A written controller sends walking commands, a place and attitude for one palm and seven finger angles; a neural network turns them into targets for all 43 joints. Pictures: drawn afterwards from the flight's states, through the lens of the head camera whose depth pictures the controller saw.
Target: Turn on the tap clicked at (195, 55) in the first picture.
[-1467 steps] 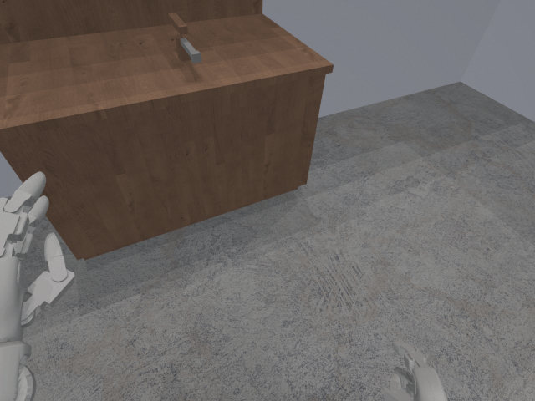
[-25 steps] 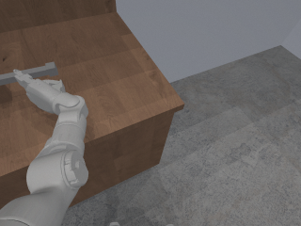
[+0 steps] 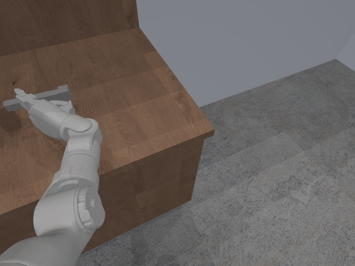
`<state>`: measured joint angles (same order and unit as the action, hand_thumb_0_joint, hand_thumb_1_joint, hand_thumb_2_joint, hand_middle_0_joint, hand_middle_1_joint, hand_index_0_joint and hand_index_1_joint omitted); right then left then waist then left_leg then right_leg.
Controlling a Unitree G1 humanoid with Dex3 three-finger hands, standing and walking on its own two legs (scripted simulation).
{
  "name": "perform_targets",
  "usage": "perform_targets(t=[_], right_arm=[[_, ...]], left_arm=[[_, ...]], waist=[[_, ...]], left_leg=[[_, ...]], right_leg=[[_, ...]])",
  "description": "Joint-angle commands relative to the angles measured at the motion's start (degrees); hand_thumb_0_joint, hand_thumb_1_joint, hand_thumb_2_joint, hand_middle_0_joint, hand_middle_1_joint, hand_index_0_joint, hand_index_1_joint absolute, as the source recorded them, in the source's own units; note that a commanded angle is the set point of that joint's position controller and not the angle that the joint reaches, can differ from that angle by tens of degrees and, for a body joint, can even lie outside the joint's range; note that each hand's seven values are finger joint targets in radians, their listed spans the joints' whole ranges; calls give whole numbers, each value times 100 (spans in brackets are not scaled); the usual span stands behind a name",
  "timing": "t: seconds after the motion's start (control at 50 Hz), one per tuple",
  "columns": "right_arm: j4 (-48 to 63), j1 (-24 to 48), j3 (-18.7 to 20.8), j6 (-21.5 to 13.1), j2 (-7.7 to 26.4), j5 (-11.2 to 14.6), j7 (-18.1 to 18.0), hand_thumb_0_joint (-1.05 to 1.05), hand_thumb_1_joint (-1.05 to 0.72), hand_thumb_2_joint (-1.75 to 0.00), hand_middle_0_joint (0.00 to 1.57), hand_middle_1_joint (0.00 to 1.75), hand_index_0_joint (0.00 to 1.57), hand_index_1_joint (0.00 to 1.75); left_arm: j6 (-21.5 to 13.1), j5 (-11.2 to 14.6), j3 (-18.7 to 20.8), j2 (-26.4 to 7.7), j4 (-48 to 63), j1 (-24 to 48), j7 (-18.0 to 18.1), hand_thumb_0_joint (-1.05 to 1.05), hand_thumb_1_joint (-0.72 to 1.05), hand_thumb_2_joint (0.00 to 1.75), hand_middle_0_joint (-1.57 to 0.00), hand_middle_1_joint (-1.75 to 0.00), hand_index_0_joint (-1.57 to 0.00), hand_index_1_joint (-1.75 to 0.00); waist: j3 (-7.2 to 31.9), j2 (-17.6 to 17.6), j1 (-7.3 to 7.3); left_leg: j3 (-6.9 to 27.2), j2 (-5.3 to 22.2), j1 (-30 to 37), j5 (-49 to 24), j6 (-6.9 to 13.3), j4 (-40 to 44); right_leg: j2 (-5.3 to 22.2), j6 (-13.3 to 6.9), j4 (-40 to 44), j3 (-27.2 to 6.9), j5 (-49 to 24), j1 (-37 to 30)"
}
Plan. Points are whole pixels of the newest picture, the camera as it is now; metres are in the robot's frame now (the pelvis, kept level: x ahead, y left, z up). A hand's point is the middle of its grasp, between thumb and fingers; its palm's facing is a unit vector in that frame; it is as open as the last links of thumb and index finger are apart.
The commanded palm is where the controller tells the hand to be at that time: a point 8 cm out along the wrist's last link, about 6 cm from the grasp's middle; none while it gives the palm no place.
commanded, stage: lift the hand up off the lever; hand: left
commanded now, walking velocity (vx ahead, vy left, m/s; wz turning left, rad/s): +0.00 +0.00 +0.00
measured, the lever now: (64, 92) +0.55 +0.27 +0.07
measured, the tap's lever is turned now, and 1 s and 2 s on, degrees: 86 86 86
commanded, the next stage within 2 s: draw the hand back beside the body in 1.34 s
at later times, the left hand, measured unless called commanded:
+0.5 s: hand (70, 102) +0.47 +0.22 +0.11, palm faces +0.84 -0.53 -0.14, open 7.9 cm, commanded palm +0.41 +0.23 +0.12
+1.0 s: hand (62, 99) +0.46 +0.22 +0.13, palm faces +0.85 -0.52 -0.12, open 7.9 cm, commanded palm +0.40 +0.23 +0.14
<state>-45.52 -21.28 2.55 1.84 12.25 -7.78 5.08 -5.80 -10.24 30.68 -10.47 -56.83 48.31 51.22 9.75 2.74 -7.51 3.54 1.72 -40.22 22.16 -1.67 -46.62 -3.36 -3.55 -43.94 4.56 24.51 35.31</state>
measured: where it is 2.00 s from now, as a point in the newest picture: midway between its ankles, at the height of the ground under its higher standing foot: outside the picture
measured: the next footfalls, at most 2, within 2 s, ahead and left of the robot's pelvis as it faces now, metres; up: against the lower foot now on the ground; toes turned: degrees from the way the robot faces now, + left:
none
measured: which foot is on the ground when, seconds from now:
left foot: down 0.00-1.00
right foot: down 0.00-1.00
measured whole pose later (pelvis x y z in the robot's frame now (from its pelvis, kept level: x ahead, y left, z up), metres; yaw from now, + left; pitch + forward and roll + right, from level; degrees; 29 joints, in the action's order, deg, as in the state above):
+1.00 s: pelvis +0.00 +0.00 +0.01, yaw +0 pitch +11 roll -1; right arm -46.5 -18.8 2.5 1.1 12.2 -6.4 2.7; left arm 2.5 -8.6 29.2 -8.0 -49.9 46.8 50.8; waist 8.5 2.4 -5.7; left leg 3.1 1.2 -32.8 19.8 -1.7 -41.1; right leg -2.8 -3.5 -39.5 4.1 22.7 28.4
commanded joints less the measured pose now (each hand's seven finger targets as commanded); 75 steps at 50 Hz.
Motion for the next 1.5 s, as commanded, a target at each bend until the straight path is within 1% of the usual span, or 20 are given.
perform_targets(t=[0.0,0.08,0.16,0.24,0.32,0.34,0.52,0.64,0.84,0.88,0.94,0.96,1.04,1.1,1.22,1.34,1.42,1.44,1.46,1.48], right_arm=[[357,-387,272,-142,819,59,-50,0,-90,-90,20,30,20,30],[295,-307,260,-179,820,65,-96,0,-90,-90,20,30,20,30],[274,-243,246,-201,774,27,-104,0,-90,-90,20,30,20,30],[346,-222,251,-154,789,33,-148,0,-90,-90,20,30,20,30],[397,-167,231,-156,800,62,-186,0,-90,-90,20,30,20,30],[388,-162,239,-142,810,79,-212,0,-90,-90,20,30,20,30],[324,-161,224,-219,781,80,-227,0,-90,-90,20,30,20,30],[317,-178,233,-224,789,91,-237,0,-90,-90,20,30,20,30],[402,-64,270,-197,802,139,-253,0,-90,-90,20,30,20,30],[387,-25,258,-222,786,147,-255,0,-90,-90,20,30,20,30],[384,49,264,-241,793,154,-285,0,-90,-90,20,30,20,30],[380,68,252,-249,767,167,-285,0,-90,-90,20,30,20,30],[345,128,266,-306,755,163,-271,0,-90,-90,20,30,20,30],[352,211,239,-298,751,201,-285,0,-90,-90,20,30,20,30],[330,345,192,-251,734,190,-337,0,-90,-90,20,30,20,30],[312,267,229,-276,720,124,-371,0,-90,-90,20,30,20,30],[298,237,211,-289,719,141,-377,0,-90,-90,20,30,20,30],[483,233,274,-172,826,192,-511,0,-90,-90,20,30,20,30],[640,153,289,-151,841,310,-605,0,-90,-90,20,30,20,30],[719,125,286,-143,834,351,-673,0,-90,-90,20,30,20,30]], left_arm=[[-205,-150,-641,-694,1149,2690,-54,0,90,90,-15,-15,-15,-15],[-246,-108,-441,-976,1283,2937,1,0,90,90,-15,-15,-15,-15],[-222,-231,-538,-886,1337,3082,84,0,90,90,-15,-15,-15,-15],[-119,-236,-222,-1201,1314,2745,113,0,90,90,-15,-15,-15,-15],[39,-190,-310,-1086,1115,2848,72,0,90,90,-15,-15,-15,-15],[54,-191,-176,-1255,1141,2751,58,0,90,90,-15,-15,-15,-15],[91,-229,-489,-1032,1235,3170,22,0,90,90,-15,-15,-15,-15],[170,-120,-410,-1057,1375,3077,8,0,90,90,-15,-15,-15,-15],[430,-80,-243,-1154,1876,2482,29,0,90,90,-15,-15,-15,-15],[464,-90,-420,-986,1929,2660,21,0,90,90,-15,-15,-15,-15],[516,-106,-369,-1077,2027,2591,-14,0,90,90,-15,-15,-15,-15],[519,-104,-615,-844,2076,2714,-47,0,90,90,-15,-15,-15,-15],[565,-53,-898,-474,2190,2606,-96,0,90,90,-15,-15,-15,-15],[675,111,-932,-388,2126,2580,-118,0,90,90,-15,-15,-15,-15],[818,45,-739,-567,1868,2828,2,0,90,90,-15,-15,-15,-15],[634,-231,-391,-1079,2018,2993,108,0,90,90,-15,-15,-15,-15],[691,-210,-686,-787,1640,3085,7,0,90,90,-15,-15,-15,-15],[637,-334,-1558,-734,2135,2628,-847,0,90,90,-15,-15,-15,-15],[567,-178,-1193,-1186,2441,2419,-1250,0,90,90,-15,-16,-15,-16],[500,-88,-1220,-1284,2741,2259,-1504,0,90,90,-15,-16,-15,-16]], waist=[[1654,-113,-120],[1709,17,-72],[1833,242,-62],[2014,86,93],[1778,-364,-9],[1808,-251,71],[1789,-119,-74],[1930,115,50],[1828,-133,246],[1652,-210,145],[1630,-124,215],[1594,-87,130],[1624,148,180],[1533,-143,157],[1312,-223,176],[1731,-165,252],[1544,-174,84],[1669,-335,18],[2047,-195,183],[2314,-104,268]], left_leg=[[-195,-163,1325,-2203,358,296],[-184,-207,1318,-1951,371,353],[-182,-220,1413,-2026,355,319],[-217,-229,1308,-2135,347,329],[-262,-231,1098,-1881,386,387],[-251,-233,1111,-1886,379,427],[-225,-218,1321,-1831,390,448],[-222,-222,1542,-2081,358,527],[-294,-210,1575,-2329,340,691],[-302,-190,1647,-2298,356,726],[-294,-214,1671,-2205,357,770],[-292,-201,1777,-2252,355,782],[-212,-194,2088,-2441,291,809],[-239,-221,1999,-2322,298,859],[-264,-241,1771,-2053,314,945],[-239,-230,1757,-2187,323,793],[-260,-225,1660,-1956,331,768],[-387,-259,1850,-2147,376,745],[-447,-257,2054,-2330,401,796],[-467,-266,2246,-2519,415,859]], right_leg=[[162,347,635,-129,-2751,-953],[195,337,677,-178,-2539,-995],[197,316,598,-172,-2515,-876],[236,331,563,-203,-2835,-1221],[282,428,673,-241,-2916,-1281],[280,401,670,-252,-2867,-1352],[249,389,753,-238,-2611,-1120],[224,346,755,-211,-2712,-1246],[247,356,847,-200,-3164,-1744],[233,363,901,-178,-3045,-1623],[230,338,931,-185,-2918,-1644],[229,335,950,-181,-2883,-1564],[158,263,955,-103,-2644,-1395],[183,299,1029,-113,-2709,-1517],[239,313,1089,-139,-2532,-1486],[242,308,922,-172,-2678,-1525],[243,326,961,-183,-2442,-1301],[198,285,885,-327,-2895,-1565],[227,282,961,-397,-3333,-1909],[235,303,985,-452,-3704,-2222]])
